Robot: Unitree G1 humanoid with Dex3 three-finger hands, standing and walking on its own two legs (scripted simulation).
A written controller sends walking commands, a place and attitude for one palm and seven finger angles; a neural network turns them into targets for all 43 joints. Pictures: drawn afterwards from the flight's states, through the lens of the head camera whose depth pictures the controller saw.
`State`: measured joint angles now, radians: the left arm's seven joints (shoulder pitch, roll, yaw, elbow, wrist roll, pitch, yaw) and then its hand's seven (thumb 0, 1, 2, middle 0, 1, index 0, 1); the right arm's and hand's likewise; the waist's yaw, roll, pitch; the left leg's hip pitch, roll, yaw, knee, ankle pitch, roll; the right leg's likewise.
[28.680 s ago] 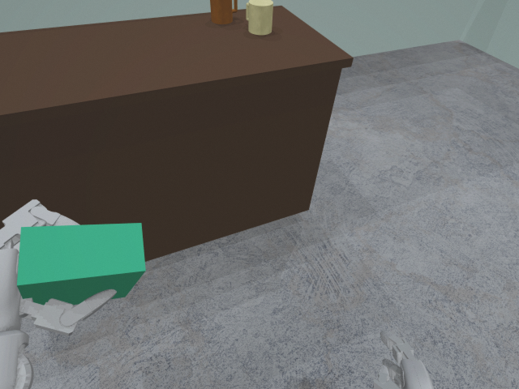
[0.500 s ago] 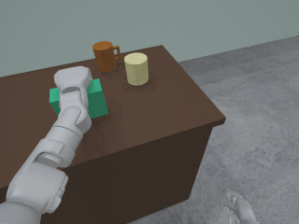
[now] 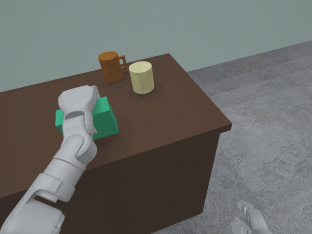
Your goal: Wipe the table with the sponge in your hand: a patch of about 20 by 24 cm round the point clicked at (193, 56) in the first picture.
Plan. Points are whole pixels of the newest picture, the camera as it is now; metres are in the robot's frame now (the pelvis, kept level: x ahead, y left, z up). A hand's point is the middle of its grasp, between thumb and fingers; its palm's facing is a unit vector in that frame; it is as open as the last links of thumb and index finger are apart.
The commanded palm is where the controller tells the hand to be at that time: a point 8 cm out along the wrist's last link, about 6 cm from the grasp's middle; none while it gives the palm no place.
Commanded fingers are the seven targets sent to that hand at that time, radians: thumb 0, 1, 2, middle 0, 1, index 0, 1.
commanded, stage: wipe back along the third lane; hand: left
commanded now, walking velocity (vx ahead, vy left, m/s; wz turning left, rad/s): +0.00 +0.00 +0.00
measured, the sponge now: (91, 126) +0.37 +0.23 +0.10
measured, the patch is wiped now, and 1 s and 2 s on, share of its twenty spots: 0.90 0.90 0.90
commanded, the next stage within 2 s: slide back across to the middle lane in 0.40 s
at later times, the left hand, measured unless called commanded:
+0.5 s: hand (89, 125) +0.33 +0.20 +0.15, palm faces +0.13 -0.05 -0.99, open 9.8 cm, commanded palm +0.28 +0.19 +0.17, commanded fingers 0.00 0.10 1.30 -1.20 -1.60 -1.20 -1.60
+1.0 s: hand (69, 132) +0.30 +0.24 +0.16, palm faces +0.09 -0.06 -0.99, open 9.8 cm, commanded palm +0.26 +0.24 +0.21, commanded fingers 0.00 0.10 1.30 -1.20 -1.60 -1.20 -1.60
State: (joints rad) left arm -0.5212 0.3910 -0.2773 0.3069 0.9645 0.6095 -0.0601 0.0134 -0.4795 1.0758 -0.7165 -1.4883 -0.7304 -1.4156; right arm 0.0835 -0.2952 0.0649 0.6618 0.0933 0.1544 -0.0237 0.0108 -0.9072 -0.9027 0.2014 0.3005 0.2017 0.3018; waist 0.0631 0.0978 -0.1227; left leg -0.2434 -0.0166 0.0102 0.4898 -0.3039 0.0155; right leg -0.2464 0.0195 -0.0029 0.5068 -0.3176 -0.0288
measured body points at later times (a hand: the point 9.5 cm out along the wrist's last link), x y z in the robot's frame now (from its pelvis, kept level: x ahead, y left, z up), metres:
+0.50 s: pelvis -0.01 -0.01 +0.00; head -0.04 -0.06 +0.45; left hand +0.32 +0.20 +0.20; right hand +0.23 -0.21 -0.09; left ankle -0.03 +0.11 -0.74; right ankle -0.04 -0.10 -0.74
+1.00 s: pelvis -0.02 -0.02 +0.00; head -0.04 -0.07 +0.45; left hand +0.29 +0.24 +0.21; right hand +0.22 -0.24 -0.09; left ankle -0.03 +0.11 -0.74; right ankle -0.04 -0.10 -0.74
